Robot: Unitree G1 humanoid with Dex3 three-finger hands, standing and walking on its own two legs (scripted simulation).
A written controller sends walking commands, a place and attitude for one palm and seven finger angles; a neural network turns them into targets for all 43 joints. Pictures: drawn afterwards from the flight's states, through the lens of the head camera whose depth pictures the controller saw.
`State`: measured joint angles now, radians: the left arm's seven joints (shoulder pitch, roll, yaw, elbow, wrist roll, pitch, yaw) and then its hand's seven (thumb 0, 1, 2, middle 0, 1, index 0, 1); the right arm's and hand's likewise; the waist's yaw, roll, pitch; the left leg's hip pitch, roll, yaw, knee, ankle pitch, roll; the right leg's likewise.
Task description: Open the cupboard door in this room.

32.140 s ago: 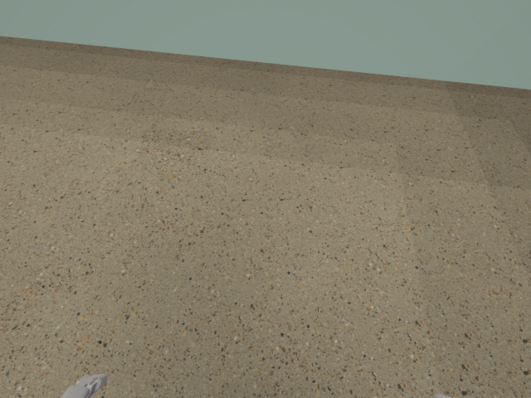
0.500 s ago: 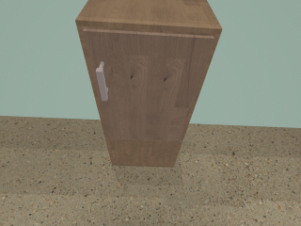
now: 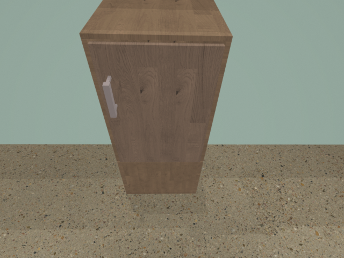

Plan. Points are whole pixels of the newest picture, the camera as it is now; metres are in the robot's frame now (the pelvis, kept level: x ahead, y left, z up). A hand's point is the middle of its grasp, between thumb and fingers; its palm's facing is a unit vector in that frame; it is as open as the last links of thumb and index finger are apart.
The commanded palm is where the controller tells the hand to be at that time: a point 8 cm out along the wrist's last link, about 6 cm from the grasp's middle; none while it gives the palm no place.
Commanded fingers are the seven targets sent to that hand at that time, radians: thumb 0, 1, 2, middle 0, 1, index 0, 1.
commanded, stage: come to a stop and stand still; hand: left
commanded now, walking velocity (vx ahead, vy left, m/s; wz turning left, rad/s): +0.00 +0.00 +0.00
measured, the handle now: (111, 97) +0.59 +0.23 +0.04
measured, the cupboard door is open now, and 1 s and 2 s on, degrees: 0 0 0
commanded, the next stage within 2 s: look again from close up in 0.20 s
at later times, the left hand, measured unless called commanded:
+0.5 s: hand out of the picture -0.02 +0.17 -0.19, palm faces +0.04 -0.98 -0.18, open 7.4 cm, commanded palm none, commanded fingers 0.00 0.90 0.90 -0.20 -0.30 -0.20 -0.30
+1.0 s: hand out of the picture +0.12 +0.21 -0.13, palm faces +0.20 -0.95 -0.25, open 7.3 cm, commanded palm +0.14 +0.23 -0.07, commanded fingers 0.00 0.76 0.84 -0.21 -0.39 -0.21 -0.39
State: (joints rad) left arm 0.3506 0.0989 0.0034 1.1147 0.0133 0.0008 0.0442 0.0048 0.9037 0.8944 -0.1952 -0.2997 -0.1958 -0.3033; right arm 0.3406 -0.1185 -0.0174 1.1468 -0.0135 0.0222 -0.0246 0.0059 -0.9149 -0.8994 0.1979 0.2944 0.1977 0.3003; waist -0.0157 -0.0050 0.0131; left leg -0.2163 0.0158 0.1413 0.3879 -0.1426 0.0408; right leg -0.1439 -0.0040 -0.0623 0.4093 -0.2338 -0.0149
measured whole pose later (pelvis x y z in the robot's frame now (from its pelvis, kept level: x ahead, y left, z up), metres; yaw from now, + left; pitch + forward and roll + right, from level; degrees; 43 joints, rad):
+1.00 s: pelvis +0.04 +0.01 -0.01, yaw +1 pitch +1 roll +1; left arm 0.50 0.20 0.03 0.43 -0.08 0.05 0.12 0.04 0.94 0.89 -0.20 -0.31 -0.20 -0.31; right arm 0.34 -0.17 0.01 0.94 0.03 -0.16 -0.06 0.02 -0.92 -0.90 0.20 0.29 0.20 0.30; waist 0.00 -0.04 0.00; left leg -0.27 -0.02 0.14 0.50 -0.26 0.04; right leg -0.22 -0.04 -0.05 0.56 -0.36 -0.02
